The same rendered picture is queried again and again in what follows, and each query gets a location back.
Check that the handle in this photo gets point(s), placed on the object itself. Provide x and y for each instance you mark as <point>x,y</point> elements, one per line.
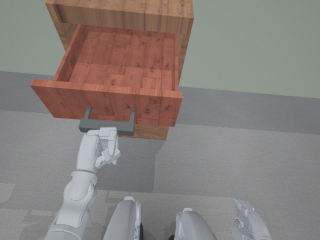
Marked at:
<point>123,128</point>

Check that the cabinet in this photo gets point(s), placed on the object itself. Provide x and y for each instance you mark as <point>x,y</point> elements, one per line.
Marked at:
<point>165,16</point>

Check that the robot left forearm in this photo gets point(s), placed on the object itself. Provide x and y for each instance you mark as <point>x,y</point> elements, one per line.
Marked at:
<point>72,219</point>

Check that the right robot hand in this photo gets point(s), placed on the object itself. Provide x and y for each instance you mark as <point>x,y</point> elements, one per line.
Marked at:
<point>254,228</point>

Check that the left robot thigh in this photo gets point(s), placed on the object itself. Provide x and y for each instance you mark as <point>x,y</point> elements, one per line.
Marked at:
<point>126,217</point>

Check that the drawer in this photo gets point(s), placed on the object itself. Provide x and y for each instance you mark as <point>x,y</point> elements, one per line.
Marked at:
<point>116,70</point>

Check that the left robot hand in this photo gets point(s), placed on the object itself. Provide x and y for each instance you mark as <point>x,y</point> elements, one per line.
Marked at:
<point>103,141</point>

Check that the right robot thigh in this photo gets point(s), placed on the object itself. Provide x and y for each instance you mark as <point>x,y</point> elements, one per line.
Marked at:
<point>190,225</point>

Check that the robot thigh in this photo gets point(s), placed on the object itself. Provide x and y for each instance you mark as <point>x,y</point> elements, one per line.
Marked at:
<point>126,217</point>
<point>190,225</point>

